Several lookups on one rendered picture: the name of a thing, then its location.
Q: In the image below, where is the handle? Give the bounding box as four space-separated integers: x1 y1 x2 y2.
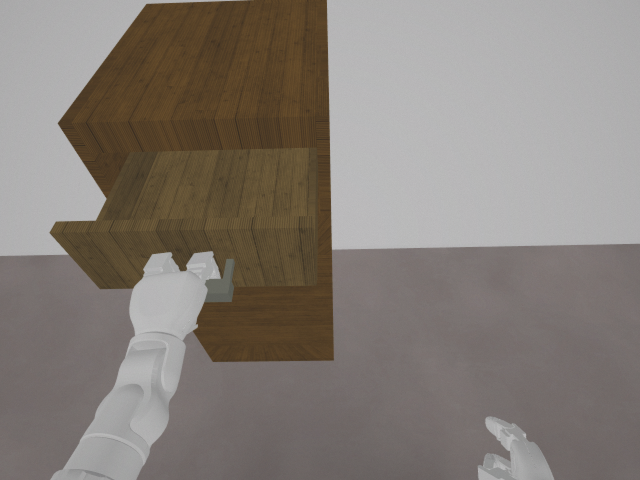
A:
204 259 235 302

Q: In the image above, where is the cabinet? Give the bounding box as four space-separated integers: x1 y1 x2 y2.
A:
58 0 334 362

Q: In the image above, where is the robot left hand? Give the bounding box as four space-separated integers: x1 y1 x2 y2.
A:
129 251 221 341

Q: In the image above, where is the left robot forearm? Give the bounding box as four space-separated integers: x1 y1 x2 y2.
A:
50 331 186 480

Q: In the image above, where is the drawer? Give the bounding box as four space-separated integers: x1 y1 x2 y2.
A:
50 148 318 289

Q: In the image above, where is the robot right hand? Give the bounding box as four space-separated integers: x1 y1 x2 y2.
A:
478 416 554 480

